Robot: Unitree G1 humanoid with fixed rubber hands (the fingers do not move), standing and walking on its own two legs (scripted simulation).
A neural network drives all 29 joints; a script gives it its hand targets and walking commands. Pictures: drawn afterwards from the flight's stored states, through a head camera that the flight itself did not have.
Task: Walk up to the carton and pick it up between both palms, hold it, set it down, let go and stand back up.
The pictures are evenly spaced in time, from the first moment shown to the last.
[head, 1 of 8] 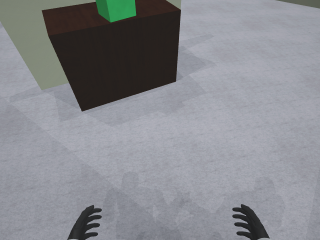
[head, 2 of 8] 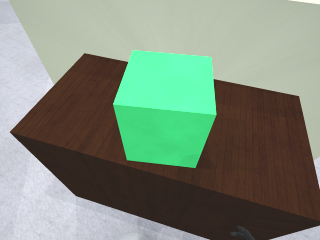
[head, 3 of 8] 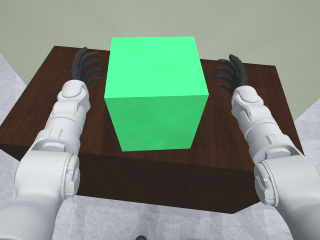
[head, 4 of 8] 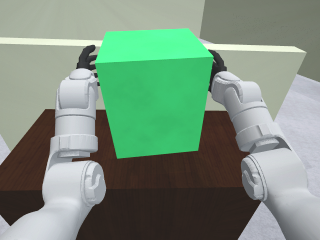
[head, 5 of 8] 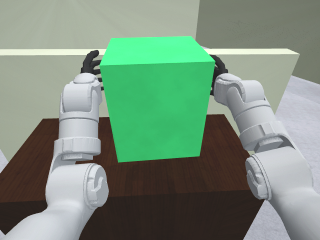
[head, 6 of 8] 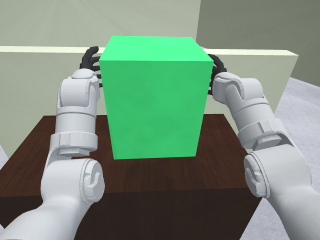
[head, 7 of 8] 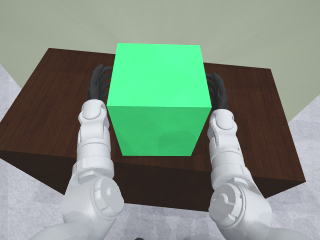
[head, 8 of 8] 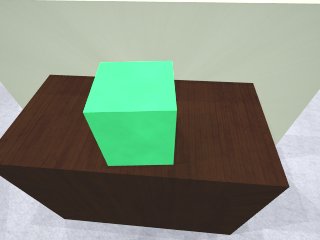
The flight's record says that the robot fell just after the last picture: no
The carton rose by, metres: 0.23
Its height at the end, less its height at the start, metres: +0.00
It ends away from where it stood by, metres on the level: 0.02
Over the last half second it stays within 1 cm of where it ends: yes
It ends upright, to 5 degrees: yes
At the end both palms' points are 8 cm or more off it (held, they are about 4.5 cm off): yes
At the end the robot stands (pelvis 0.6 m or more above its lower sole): yes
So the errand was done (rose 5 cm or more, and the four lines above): yes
